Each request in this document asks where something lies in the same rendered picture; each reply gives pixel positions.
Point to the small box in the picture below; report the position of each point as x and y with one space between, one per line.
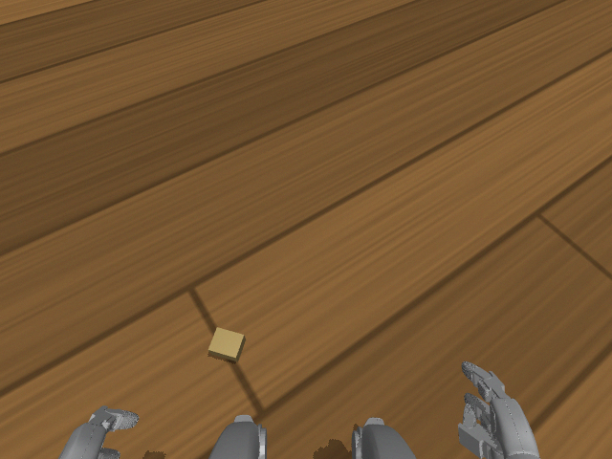
227 344

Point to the left robot hand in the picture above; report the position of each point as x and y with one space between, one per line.
87 440

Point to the right robot hand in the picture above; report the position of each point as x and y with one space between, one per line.
504 429

